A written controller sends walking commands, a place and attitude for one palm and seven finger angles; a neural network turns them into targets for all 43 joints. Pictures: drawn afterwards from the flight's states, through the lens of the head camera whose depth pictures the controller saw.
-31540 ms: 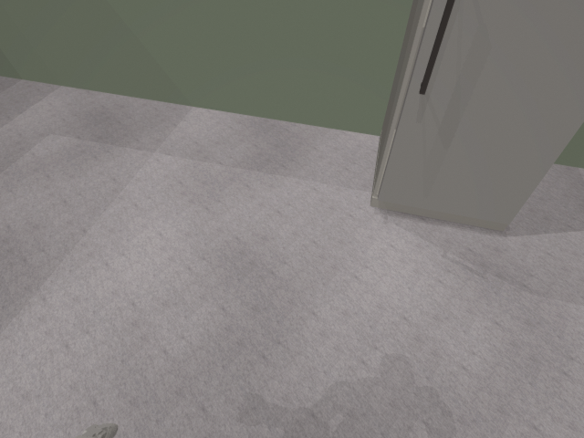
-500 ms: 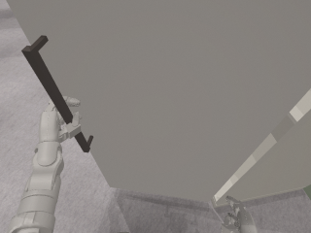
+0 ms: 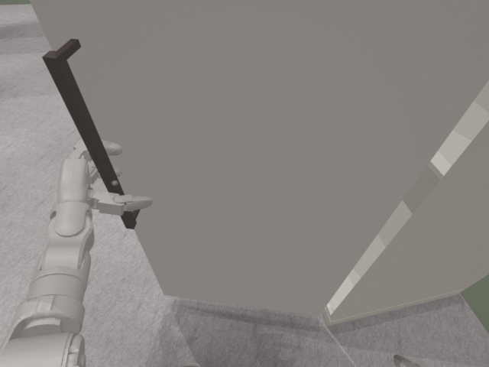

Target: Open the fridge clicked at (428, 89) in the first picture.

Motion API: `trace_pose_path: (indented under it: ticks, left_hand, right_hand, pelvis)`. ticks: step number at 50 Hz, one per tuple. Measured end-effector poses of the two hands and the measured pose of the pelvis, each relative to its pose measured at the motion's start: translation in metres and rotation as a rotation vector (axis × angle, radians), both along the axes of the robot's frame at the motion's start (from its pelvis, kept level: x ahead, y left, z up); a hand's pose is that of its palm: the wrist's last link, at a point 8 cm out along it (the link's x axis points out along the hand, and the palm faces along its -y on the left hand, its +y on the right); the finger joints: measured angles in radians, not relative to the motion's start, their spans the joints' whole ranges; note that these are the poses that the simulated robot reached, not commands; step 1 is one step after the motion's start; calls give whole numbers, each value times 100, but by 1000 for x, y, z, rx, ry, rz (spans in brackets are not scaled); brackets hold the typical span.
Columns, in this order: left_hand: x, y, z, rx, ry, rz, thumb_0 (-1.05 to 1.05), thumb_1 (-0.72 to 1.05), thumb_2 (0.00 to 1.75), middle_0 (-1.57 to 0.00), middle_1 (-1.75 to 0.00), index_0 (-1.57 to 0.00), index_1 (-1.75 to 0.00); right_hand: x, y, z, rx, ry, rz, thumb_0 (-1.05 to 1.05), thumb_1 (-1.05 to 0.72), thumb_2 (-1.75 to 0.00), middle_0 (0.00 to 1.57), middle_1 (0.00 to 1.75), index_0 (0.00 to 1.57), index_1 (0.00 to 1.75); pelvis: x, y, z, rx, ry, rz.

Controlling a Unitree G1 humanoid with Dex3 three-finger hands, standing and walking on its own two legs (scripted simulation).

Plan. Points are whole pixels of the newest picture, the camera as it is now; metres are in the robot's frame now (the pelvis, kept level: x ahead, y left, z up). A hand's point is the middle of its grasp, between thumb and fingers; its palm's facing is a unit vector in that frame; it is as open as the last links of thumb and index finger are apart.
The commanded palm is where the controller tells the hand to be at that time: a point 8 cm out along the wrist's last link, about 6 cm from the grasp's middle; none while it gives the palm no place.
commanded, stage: loosen the grip on the handle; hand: left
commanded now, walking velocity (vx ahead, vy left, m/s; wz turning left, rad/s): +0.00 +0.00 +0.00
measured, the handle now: (108, 156) +0.44 +0.26 +0.10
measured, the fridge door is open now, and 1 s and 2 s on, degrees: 70 70 70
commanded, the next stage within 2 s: slip the hand off the handle in 0.22 s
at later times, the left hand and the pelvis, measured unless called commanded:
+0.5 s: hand (93, 180) +0.40 +0.28 +0.08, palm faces +0.33 -0.91 -0.25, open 14.2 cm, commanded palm +0.35 +0.32 +0.09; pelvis +0.05 +0.00 +0.00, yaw -2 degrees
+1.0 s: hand (54, 186) +0.38 +0.34 +0.08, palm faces +0.32 -0.91 -0.26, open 14.7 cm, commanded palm +0.33 +0.37 +0.09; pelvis +0.06 +0.01 -0.01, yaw -1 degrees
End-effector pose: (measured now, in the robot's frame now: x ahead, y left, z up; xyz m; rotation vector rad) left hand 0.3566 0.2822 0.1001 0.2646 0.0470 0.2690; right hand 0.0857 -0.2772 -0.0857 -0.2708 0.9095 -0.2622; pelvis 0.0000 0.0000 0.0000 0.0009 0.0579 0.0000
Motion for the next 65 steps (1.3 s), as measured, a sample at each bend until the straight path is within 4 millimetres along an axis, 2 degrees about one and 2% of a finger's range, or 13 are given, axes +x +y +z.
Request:
trace_pose_path:
  ticks: [3, 10, 18, 26, 33, 41, 46, 50, 58, 65]
  left_hand:
    - [4, -5, -3, -13, -10, 0, 0, -36, 30, -38, -132, -38, -133]
    - [6, 7, -6, 2, -17, 28, 0, -51, 22, -32, -124, -35, -126]
    - [8, 14, -8, -12, -21, 32, -1, -55, 20, -27, -118, -34, -122]
    - [6, 45, -10, -20, 7, 89, -1, -55, 20, -25, -116, -32, -120]
    - [-5, 63, -8, -23, 8, 89, -1, -55, 20, -25, -115, -27, -117]
    - [-11, 86, -9, -26, 27, 107, -1, -55, 20, -25, -115, -26, -116]
    - [-9, 98, -7, -23, 28, 101, -1, -55, 20, -25, -115, -26, -116]
    - [-12, 98, -4, -16, 21, 70, -1, -55, 20, -25, -115, -25, -115]
    - [-45, 91, -12, -22, 27, 70, -1, -55, 20, -25, -115, -25, -115]
    - [-75, 88, -13, -5, 2, 91, -1, -55, 20, -25, -115, -25, -115]
  right_hand:
    - [-4, 8, -6, 16, 3, -6, 1, -91, -90, 20, 30, 20, 30]
    - [5, 26, -14, 59, -13, -11, 1, -91, -90, 20, 30, 20, 30]
    - [44, 32, -14, 57, -33, 34, 1, -90, -90, 20, 30, 21, 30]
    - [86, 27, -3, 30, -89, 45, 1, -90, -90, 20, 30, 21, 30]
    - [105, 26, 0, 17, -101, 60, 1, -91, -90, 20, 30, 20, 30]
    - [105, 30, -5, 12, -75, 68, 1, -91, -90, 20, 30, 21, 30]
    - [93, 32, -9, 12, -47, 58, 1, -90, -90, 20, 30, 21, 30]
    - [82, 32, -11, 20, -37, 38, 1, -90, -90, 20, 30, 21, 30]
    - [71, 33, -9, 29, -60, 17, 1, -90, -90, 20, 30, 21, 30]
    - [85, 40, -4, 18, -118, 59, 1, -90, -90, 20, 30, 20, 30]
  pelvis:
    - [0, 0, -1, -2, 9, -14]
    - [12, 0, -4, -12, 25, -38]
    - [33, 3, -4, -14, 48, -29]
    - [51, 4, -4, -16, 68, -31]
    - [61, 6, -5, -20, 72, -22]
    - [60, 6, -6, -26, 81, -11]
    - [57, 7, -8, -30, 90, -11]
    - [55, 9, -8, -32, 93, -17]
    - [52, 13, -8, -29, 80, -25]
    - [46, 13, -9, -32, 57, -12]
